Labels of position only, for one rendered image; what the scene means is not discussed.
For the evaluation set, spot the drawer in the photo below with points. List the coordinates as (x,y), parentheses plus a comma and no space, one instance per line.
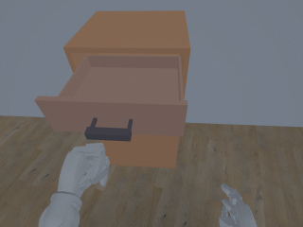
(116,88)

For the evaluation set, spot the left robot hand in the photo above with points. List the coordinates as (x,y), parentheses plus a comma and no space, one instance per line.
(90,159)

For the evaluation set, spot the handle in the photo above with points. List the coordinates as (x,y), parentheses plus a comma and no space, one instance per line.
(109,134)

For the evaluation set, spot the left robot forearm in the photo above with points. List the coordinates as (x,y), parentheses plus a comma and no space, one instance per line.
(63,211)

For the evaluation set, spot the cabinet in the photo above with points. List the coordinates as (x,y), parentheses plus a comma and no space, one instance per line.
(135,33)

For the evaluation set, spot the right robot hand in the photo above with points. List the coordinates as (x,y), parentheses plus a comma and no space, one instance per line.
(240,213)

